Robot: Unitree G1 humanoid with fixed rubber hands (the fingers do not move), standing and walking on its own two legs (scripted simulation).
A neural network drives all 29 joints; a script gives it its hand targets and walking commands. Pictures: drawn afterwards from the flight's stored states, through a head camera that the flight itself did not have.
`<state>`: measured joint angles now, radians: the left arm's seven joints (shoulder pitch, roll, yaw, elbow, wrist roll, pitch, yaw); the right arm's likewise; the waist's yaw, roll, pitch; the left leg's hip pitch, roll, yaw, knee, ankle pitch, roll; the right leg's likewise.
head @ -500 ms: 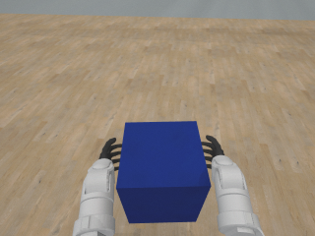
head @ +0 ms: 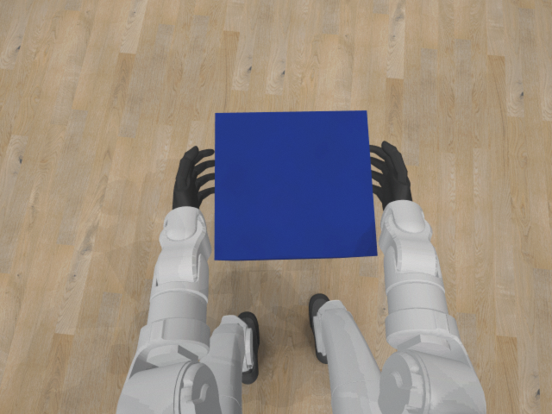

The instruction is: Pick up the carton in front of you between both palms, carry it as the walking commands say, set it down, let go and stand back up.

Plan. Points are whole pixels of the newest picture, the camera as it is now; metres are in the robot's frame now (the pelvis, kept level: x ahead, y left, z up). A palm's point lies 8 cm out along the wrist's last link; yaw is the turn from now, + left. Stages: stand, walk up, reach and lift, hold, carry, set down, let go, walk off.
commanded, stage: set down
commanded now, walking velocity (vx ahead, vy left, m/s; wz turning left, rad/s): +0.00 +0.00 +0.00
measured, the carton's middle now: (288, 199) +0.41 -0.03 -0.16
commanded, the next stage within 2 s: none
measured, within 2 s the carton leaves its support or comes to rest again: rests again in 1.92 s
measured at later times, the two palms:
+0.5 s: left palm (210, 182) +0.46 +0.11 -0.21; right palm (368, 188) +0.43 -0.19 -0.22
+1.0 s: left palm (227, 181) +0.51 +0.09 -0.37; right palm (353, 194) +0.45 -0.20 -0.37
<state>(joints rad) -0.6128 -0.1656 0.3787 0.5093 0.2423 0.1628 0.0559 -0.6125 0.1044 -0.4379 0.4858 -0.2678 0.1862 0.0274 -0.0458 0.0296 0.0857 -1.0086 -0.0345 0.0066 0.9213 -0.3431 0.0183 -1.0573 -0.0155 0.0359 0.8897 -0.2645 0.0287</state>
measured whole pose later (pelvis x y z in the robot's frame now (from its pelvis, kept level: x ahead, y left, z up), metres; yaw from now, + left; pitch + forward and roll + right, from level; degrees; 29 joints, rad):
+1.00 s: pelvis -0.04 +0.00 -0.24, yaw +1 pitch +48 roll -1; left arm -1.33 0.13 0.33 0.81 0.20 0.32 0.04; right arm -1.18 0.01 -0.58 0.57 -0.22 0.34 -0.07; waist -0.09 0.04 0.04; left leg -2.13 -0.06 -0.02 1.86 -0.57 0.01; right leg -2.17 -0.01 0.02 1.79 -0.47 0.04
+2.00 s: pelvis -0.05 +0.00 -0.33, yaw +0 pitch +38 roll -4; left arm -1.64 0.29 0.17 1.09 0.12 0.24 0.00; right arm -1.44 -0.20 -0.56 0.90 -0.08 0.25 -0.03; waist -0.12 -0.01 0.39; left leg -2.24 -0.09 -0.04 2.23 -0.65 0.00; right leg -2.25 0.03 0.02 2.14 -0.56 0.08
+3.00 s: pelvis -0.05 -0.01 -0.31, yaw -1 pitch +38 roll -3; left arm -1.67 0.51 -0.05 1.14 -0.12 0.20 0.04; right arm -1.42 -0.24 -0.32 0.88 0.17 0.17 -0.17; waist -0.16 0.01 0.34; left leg -2.16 -0.06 -0.05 2.14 -0.65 -0.01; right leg -2.19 0.04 0.01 2.05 -0.53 0.05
